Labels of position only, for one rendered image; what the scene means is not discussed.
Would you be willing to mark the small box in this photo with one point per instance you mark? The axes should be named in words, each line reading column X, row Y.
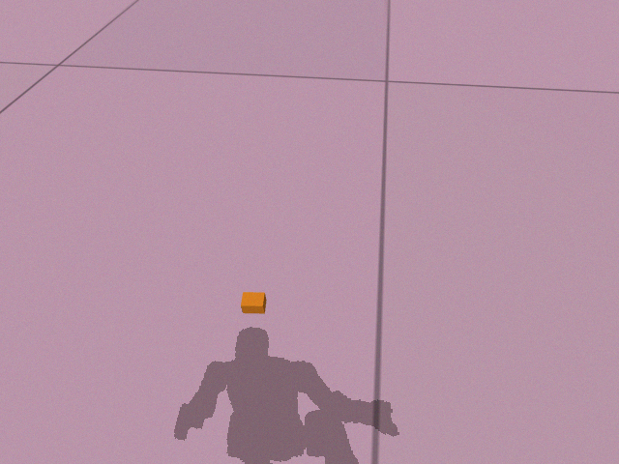
column 253, row 302

